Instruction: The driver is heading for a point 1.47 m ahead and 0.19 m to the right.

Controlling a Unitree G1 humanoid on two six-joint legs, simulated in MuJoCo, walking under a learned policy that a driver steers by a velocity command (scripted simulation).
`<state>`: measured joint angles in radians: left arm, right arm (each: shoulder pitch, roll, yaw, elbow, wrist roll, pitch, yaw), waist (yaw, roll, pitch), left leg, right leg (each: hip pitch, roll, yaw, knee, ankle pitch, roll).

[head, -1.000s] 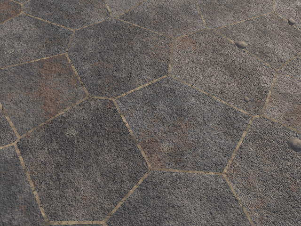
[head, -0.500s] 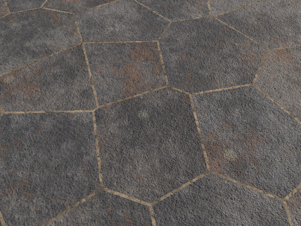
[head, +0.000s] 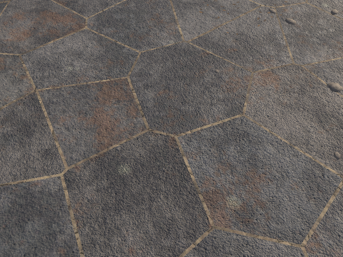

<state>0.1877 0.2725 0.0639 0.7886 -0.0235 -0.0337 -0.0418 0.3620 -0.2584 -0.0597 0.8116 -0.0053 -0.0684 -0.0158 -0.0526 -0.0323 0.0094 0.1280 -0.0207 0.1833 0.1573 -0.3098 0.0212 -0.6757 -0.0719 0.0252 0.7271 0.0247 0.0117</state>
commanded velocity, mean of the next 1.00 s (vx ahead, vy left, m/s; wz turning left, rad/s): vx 0.48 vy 0.00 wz -0.33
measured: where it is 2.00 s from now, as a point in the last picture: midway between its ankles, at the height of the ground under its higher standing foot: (199, 128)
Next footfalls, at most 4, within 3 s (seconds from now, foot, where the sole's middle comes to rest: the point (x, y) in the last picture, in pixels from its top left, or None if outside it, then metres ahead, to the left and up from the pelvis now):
0.12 right None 0.24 -0.13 -0.77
0.60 left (167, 237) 0.57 0.00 -0.77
1.10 right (240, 201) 0.71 -0.32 -0.77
1.60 left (181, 145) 1.03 -0.09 -0.77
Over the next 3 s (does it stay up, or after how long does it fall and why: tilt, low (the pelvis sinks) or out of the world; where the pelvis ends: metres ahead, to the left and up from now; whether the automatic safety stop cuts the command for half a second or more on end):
stays up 1.45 -0.17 0.00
